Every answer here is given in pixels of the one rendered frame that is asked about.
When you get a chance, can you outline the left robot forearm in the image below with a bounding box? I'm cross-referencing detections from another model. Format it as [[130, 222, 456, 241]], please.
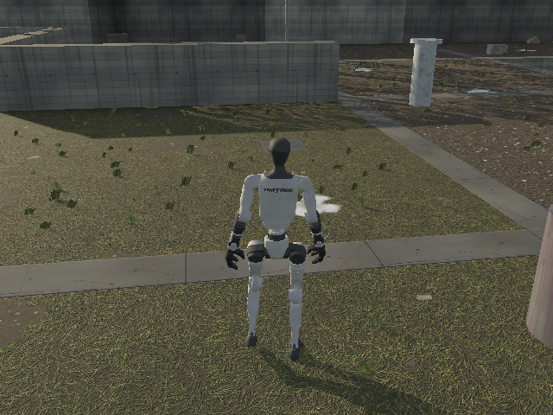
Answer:
[[227, 210, 246, 251]]

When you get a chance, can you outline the right robot upper arm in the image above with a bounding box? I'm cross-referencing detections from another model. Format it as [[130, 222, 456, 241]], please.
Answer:
[[296, 175, 318, 223]]

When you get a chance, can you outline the right robot foot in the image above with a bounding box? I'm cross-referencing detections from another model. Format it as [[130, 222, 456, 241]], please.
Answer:
[[289, 338, 302, 361]]

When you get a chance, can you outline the robot left hand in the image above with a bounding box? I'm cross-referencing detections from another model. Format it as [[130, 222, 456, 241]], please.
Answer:
[[225, 247, 245, 270]]

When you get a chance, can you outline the right robot forearm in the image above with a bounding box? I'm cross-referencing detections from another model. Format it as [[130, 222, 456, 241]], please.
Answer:
[[309, 210, 325, 247]]

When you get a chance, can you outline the robot right hand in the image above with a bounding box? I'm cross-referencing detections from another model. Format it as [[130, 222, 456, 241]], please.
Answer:
[[306, 245, 326, 264]]

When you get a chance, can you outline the left robot upper arm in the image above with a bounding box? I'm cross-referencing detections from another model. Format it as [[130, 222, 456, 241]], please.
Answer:
[[238, 174, 261, 223]]

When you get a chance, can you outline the robot torso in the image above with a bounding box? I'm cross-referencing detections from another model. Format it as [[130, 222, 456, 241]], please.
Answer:
[[258, 170, 298, 259]]

